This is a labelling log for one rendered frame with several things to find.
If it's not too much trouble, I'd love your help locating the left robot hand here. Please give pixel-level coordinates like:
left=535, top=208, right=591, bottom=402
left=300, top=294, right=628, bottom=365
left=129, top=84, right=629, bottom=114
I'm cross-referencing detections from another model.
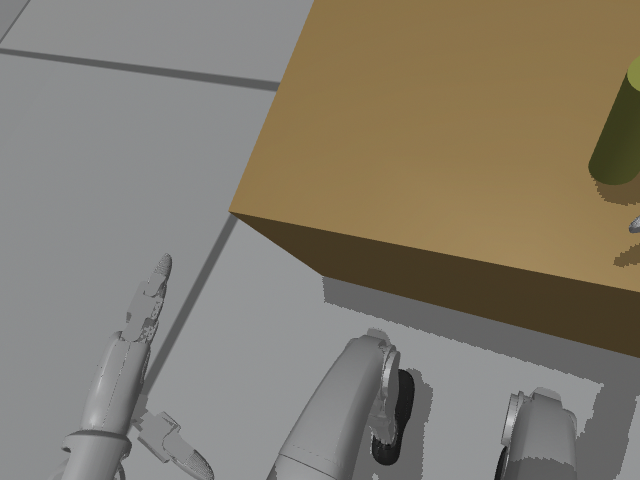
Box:
left=79, top=253, right=214, bottom=480

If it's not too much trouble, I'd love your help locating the left robot foot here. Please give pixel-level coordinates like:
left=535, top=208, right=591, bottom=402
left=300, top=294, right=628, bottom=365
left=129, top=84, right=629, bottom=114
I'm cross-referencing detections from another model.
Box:
left=372, top=369, right=415, bottom=466

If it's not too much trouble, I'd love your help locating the bottle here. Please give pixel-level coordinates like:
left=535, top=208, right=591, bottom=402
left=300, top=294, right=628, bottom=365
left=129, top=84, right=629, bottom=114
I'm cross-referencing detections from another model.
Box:
left=588, top=56, right=640, bottom=185

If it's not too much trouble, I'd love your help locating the left robot arm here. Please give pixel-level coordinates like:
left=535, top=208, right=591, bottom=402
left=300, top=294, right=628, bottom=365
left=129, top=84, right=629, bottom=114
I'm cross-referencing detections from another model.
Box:
left=47, top=430, right=132, bottom=480

